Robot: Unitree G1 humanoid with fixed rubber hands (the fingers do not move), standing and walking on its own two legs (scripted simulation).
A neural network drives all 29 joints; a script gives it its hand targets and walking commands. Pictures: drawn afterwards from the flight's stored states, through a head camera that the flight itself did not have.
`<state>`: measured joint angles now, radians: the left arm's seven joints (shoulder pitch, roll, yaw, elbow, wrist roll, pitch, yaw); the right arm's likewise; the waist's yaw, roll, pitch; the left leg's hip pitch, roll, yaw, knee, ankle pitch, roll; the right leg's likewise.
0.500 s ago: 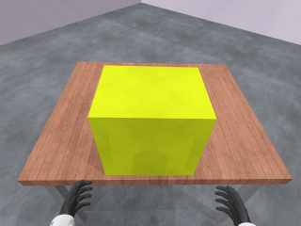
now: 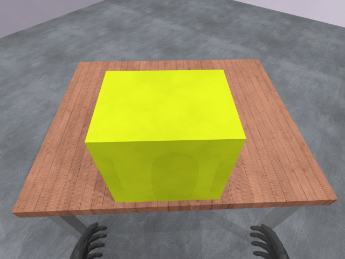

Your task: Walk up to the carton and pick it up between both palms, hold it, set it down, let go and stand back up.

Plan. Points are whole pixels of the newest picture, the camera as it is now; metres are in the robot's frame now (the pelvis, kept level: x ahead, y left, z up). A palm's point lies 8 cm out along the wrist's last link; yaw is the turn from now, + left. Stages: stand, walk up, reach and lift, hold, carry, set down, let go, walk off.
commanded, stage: set down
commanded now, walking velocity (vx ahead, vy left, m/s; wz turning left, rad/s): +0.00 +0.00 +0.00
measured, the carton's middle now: (166, 139) +0.42 +0.05 +0.02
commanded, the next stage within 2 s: let go in 0.08 s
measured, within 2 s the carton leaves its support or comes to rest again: neither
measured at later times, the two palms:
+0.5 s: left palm (93, 253) +0.16 +0.21 -0.09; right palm out of the picture +0.14 -0.23 -0.09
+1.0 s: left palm out of the picture -0.01 +0.26 -0.14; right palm out of the picture +0.03 -0.24 -0.14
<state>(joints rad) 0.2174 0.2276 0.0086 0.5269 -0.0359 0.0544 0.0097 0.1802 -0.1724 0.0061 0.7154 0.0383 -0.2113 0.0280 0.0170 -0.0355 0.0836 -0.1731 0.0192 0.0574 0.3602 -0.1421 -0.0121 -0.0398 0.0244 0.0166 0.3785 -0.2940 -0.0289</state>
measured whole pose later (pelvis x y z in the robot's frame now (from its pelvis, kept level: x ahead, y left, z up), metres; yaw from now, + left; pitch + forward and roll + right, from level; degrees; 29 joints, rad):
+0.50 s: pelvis +0.00 -0.01 +0.00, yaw -1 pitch -3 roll +1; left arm 0.18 0.18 0.01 0.56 0.02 0.10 0.00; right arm 0.17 -0.19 0.00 0.77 0.00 -0.23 0.01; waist 0.00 -0.04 0.07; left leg -0.17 0.03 0.07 0.36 -0.15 -0.02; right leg -0.04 0.04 0.03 0.39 -0.30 -0.04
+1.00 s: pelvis -0.02 +0.00 -0.01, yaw +7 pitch -1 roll -1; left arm 0.33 0.22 0.06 0.84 0.04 0.03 0.01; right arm 0.35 -0.19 -0.04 0.92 -0.04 0.02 0.02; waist 0.01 0.01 0.00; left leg -0.34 0.00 -0.07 0.55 -0.19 -0.01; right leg -0.13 0.02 -0.11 0.51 -0.36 -0.04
